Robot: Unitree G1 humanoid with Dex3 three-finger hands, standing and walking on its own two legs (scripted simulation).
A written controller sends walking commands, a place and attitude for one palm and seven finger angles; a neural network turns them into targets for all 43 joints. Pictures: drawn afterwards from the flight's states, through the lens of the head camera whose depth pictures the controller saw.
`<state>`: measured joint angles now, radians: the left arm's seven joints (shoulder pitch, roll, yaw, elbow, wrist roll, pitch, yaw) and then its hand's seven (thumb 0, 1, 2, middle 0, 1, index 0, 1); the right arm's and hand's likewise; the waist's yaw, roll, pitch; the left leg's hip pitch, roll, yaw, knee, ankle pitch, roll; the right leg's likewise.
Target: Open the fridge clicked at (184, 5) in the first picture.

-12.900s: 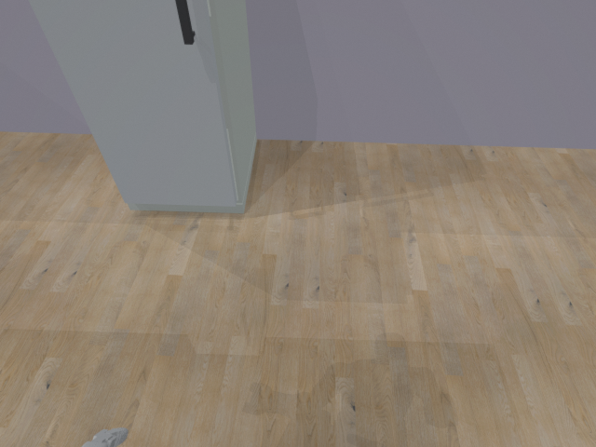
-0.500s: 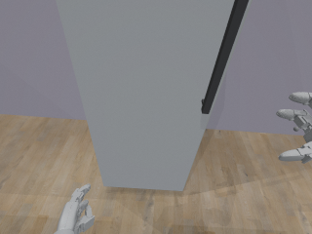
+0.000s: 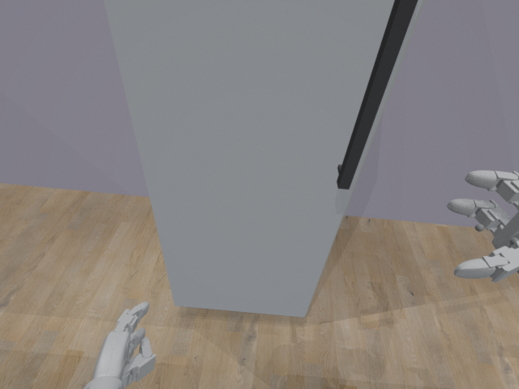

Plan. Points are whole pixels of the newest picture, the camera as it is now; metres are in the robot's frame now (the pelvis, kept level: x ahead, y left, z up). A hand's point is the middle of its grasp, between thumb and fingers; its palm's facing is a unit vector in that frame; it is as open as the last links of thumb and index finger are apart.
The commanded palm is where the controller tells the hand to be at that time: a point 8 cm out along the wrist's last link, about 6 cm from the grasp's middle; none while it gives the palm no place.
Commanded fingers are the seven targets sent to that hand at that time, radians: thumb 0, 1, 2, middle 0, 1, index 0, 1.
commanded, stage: move the hooked fingers beside the handle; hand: right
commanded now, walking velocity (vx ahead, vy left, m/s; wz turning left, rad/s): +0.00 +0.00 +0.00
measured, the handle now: (373, 81) +0.53 -0.18 +0.27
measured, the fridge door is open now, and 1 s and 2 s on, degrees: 0 0 0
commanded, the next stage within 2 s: none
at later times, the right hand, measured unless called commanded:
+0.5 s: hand (454, 196) +0.33 -0.27 +0.19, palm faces +0.11 +0.99 -0.01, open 14.0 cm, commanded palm +0.30 -0.31 +0.19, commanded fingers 0.00 0.50 -0.30 0.30 1.20 0.30 1.20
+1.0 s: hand (432, 177) +0.38 -0.26 +0.18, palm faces +0.11 +0.99 +0.01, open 14.0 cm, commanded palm +0.36 -0.31 +0.18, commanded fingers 0.00 0.50 -0.30 0.30 1.20 0.30 1.20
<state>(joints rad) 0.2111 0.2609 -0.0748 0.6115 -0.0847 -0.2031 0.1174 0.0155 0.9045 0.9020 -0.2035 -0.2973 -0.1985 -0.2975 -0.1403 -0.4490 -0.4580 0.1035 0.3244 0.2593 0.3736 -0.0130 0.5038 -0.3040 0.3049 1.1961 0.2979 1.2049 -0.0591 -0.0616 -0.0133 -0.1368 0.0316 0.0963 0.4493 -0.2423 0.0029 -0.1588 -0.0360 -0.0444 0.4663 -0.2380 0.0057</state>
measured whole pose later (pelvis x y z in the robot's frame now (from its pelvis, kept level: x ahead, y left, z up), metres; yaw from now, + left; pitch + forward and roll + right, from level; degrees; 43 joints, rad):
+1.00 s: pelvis +0.01 +0.00 +0.00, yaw +1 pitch +0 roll +0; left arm 0.25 0.27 -0.06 0.63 -0.09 -0.14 0.12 0.01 0.90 0.90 -0.20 -0.30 -0.20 -0.30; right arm -0.48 -0.47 -0.41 0.50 0.25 0.16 0.31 -0.01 0.50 -0.30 0.30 1.20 0.30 1.20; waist -0.01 -0.04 -0.03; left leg -0.21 0.02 0.08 0.47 -0.26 0.01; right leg -0.22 -0.04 -0.05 0.48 -0.26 0.01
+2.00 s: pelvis +0.02 -0.01 -0.01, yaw +3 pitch +5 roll +1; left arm 0.38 0.28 -0.02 0.64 -0.06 -0.06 0.08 0.01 0.91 0.90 -0.20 -0.30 -0.20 -0.30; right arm -0.73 -0.51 -0.41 0.89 0.16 -0.01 0.26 -0.01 0.50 -0.30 0.30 1.20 0.30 1.20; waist 0.06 -0.03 -0.06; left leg -0.34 0.02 0.04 0.51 -0.26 -0.01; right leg -0.35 -0.05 -0.09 0.55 -0.29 -0.01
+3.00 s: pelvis +0.02 -0.01 -0.01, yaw +2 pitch +5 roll +1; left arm 0.33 0.26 -0.03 0.65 -0.05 -0.06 0.07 0.01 0.91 0.90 -0.20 -0.30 -0.20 -0.30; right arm -0.74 -0.40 -0.35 0.80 0.17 -0.02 0.17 -0.01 0.50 -0.30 0.30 1.20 0.30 1.20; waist 0.05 -0.03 -0.06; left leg -0.34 0.02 0.06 0.53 -0.27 0.00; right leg -0.35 -0.05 -0.07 0.56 -0.30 0.00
